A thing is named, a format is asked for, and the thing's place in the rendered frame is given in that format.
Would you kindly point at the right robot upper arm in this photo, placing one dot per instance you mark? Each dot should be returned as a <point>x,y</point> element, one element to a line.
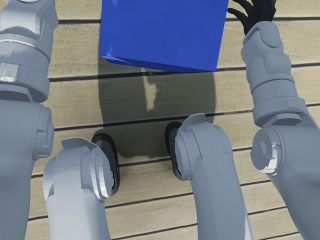
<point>290,156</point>

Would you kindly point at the left robot forearm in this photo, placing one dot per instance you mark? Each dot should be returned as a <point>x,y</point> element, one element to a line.
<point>26,42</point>

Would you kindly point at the right robot forearm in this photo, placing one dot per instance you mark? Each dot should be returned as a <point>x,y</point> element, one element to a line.
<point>272,86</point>

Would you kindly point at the robot right hand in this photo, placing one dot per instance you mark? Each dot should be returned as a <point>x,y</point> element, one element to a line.
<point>261,10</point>

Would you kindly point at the robot foot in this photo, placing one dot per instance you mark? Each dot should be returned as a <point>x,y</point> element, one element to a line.
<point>171,131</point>
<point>107,145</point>

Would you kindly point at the carton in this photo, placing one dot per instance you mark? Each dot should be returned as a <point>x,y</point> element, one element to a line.
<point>182,36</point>

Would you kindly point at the left robot upper arm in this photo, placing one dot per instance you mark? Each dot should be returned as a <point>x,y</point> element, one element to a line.
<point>26,135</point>

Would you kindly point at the right robot foot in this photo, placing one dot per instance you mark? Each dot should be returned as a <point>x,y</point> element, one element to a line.
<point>171,131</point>

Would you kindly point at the left robot foot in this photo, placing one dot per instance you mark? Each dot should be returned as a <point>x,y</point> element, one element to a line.
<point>107,145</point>

